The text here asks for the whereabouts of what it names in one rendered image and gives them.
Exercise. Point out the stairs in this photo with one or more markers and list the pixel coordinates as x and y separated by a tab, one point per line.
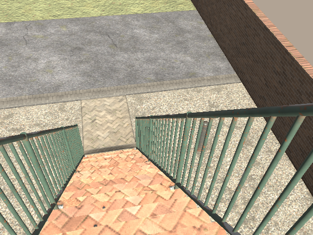
122	193

